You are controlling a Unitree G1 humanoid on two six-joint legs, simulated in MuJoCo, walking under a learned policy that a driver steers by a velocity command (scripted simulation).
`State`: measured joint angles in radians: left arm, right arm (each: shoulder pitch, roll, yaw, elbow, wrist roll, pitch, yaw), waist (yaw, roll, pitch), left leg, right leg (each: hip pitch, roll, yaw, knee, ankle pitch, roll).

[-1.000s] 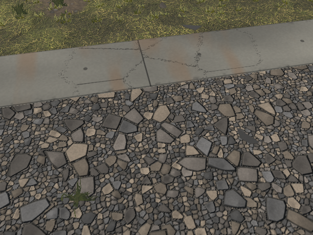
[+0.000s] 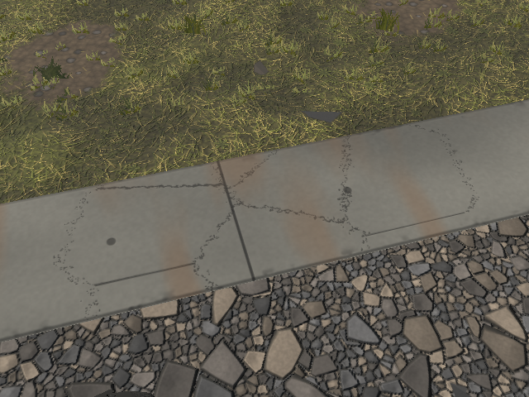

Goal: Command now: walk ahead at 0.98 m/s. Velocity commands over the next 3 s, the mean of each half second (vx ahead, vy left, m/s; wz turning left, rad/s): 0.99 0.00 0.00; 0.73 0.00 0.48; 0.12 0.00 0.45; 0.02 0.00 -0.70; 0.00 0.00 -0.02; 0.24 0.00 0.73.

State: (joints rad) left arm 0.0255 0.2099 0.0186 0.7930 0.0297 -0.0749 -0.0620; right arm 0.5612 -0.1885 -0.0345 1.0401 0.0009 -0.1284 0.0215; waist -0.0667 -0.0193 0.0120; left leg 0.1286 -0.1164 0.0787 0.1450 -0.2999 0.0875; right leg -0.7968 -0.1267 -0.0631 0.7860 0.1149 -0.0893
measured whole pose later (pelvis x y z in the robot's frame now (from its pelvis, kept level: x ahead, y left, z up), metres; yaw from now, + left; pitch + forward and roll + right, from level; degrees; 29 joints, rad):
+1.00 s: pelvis +0.95 +0.03 -0.01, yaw +18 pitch +1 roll +3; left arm 0.02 0.24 -0.04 0.69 0.02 -0.12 -0.01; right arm 0.47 -0.27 -0.07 0.91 -0.05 -0.14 0.11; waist -0.09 -0.06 0.03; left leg -0.08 -0.21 -0.18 0.66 -0.46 0.06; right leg -0.46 -0.05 0.07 0.49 0.00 -0.08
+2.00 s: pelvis +1.11 +0.03 +0.02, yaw +5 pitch +1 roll +2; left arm 0.28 0.34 0.09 0.65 0.04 -0.12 -0.05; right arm 0.16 -0.33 -0.06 0.64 -0.05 -0.08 -0.06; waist -0.02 -0.01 0.05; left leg -0.47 0.01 -0.07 0.97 -0.42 -0.07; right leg -0.21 0.09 0.11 0.34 -0.13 -0.09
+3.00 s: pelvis +1.16 +0.15 +0.01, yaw +30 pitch +2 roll -1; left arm 0.28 0.27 0.00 0.71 0.04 -0.03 -0.02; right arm 0.29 -0.24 -0.02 0.64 -0.02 -0.05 0.05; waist -0.03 -0.01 -0.03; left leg -0.22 -0.18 -0.23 0.45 -0.24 0.11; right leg -0.43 -0.03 0.03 0.85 -0.30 0.06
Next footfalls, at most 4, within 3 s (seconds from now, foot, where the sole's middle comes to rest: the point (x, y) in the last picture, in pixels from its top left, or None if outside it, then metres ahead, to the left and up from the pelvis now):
0.14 right None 0.36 -0.08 -0.77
0.60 left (227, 284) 0.82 0.09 -0.77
0.98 right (267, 192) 1.16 -0.05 -0.77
1.30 left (188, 218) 1.07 0.21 -0.77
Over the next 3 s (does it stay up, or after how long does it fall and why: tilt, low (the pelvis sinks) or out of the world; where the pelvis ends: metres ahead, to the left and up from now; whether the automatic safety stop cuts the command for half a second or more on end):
stays up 1.16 0.15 0.01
